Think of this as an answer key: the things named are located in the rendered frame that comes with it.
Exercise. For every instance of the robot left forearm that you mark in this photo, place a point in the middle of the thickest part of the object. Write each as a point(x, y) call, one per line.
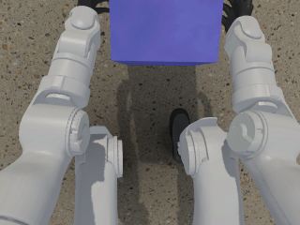
point(73, 61)

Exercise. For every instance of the robot right upper arm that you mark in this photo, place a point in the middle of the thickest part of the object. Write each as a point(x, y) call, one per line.
point(268, 145)

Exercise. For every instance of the robot left upper arm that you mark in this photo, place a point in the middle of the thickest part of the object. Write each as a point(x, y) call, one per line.
point(51, 135)

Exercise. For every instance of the robot right forearm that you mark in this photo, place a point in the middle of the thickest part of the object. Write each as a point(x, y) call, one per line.
point(253, 75)

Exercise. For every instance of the right robot shin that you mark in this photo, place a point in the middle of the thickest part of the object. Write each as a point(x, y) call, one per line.
point(204, 122)

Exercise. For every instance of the right robot foot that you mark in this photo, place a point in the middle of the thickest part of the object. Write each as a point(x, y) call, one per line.
point(179, 120)

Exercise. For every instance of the robot left hand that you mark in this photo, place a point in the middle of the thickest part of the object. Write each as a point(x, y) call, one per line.
point(92, 4)

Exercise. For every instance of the carton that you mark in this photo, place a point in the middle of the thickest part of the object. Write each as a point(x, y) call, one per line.
point(180, 33)

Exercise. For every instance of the robot right hand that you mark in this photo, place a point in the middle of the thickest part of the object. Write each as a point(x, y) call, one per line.
point(238, 9)

